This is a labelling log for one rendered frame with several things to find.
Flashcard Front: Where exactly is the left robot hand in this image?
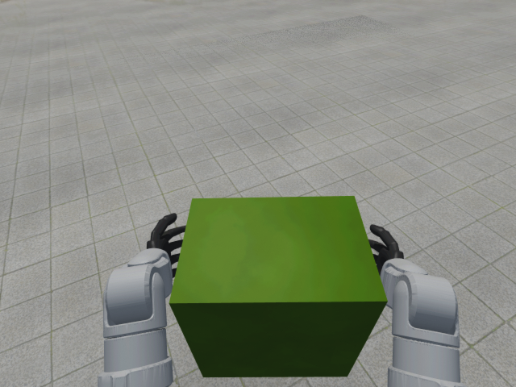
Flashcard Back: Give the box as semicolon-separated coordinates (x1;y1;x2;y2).
147;213;186;278

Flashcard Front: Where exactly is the right robot forearm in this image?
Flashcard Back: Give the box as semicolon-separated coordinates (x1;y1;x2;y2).
380;258;468;387

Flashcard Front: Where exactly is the left robot forearm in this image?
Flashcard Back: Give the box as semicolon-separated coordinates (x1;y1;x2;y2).
98;248;173;387

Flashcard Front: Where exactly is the right robot hand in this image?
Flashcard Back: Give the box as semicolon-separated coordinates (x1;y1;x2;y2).
368;224;404;275

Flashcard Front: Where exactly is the carton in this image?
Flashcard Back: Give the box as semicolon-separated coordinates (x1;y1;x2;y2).
169;196;388;377

